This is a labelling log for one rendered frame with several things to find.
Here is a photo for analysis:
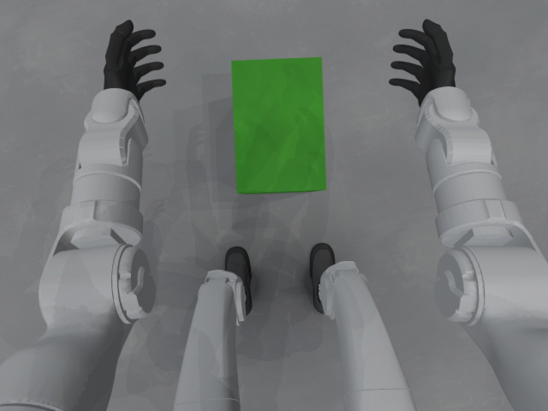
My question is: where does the right robot thigh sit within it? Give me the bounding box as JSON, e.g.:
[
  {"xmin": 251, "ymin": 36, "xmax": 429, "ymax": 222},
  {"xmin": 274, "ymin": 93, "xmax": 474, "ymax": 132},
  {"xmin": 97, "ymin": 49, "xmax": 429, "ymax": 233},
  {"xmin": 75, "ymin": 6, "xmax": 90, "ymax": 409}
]
[{"xmin": 322, "ymin": 270, "xmax": 417, "ymax": 411}]

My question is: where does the right robot hand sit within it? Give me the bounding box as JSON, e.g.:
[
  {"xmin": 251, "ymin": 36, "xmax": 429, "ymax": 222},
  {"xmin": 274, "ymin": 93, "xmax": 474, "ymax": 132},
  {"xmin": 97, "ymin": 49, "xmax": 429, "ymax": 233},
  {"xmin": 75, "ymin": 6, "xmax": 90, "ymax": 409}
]
[{"xmin": 389, "ymin": 19, "xmax": 456, "ymax": 107}]

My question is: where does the right robot forearm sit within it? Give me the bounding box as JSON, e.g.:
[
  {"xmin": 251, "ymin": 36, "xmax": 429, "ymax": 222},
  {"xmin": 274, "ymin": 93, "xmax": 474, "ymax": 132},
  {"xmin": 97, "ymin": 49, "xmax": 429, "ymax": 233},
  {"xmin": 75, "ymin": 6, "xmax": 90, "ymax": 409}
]
[{"xmin": 414, "ymin": 86, "xmax": 548, "ymax": 264}]

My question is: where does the left robot thigh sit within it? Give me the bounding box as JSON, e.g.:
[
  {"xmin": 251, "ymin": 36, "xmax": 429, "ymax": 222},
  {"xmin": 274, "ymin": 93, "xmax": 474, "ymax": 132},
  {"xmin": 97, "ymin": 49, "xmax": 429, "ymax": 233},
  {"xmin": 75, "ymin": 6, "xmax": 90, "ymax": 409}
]
[{"xmin": 173, "ymin": 277, "xmax": 246, "ymax": 411}]

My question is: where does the left robot hand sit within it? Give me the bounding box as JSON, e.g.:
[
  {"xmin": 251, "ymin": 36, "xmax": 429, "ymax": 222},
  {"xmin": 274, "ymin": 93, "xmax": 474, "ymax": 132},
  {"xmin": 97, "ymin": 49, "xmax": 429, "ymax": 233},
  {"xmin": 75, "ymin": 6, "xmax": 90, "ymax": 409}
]
[{"xmin": 104, "ymin": 20, "xmax": 166, "ymax": 103}]

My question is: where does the left robot forearm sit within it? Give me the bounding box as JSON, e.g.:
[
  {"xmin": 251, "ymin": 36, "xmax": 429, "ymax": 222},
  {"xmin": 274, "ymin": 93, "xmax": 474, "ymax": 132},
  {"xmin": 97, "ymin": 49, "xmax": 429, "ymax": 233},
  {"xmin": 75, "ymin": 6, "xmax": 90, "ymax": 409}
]
[{"xmin": 39, "ymin": 88, "xmax": 148, "ymax": 324}]

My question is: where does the robot left upper arm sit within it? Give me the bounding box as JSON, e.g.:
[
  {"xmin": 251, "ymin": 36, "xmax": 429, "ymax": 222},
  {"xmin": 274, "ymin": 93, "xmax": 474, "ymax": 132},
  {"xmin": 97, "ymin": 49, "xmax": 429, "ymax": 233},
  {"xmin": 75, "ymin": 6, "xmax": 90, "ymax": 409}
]
[{"xmin": 0, "ymin": 243, "xmax": 156, "ymax": 411}]

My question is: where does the robot right upper arm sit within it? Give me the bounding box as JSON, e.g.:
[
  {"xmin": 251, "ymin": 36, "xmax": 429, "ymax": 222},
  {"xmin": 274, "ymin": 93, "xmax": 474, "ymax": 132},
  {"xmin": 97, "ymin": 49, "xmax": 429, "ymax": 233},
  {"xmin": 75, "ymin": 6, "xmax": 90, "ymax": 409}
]
[{"xmin": 434, "ymin": 246, "xmax": 548, "ymax": 411}]

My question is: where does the robot thigh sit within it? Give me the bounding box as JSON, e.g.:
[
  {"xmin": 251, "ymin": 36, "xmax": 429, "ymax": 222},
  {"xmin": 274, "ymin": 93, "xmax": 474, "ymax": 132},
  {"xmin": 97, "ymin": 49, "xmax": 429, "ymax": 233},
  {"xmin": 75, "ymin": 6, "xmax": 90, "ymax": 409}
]
[
  {"xmin": 322, "ymin": 270, "xmax": 417, "ymax": 411},
  {"xmin": 173, "ymin": 277, "xmax": 246, "ymax": 411}
]

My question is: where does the carton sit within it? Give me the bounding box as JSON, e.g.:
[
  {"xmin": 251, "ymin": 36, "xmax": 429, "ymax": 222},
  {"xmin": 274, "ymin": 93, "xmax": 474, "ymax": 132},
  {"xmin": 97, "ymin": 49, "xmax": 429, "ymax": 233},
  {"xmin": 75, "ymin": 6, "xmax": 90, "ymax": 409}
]
[{"xmin": 231, "ymin": 57, "xmax": 326, "ymax": 194}]

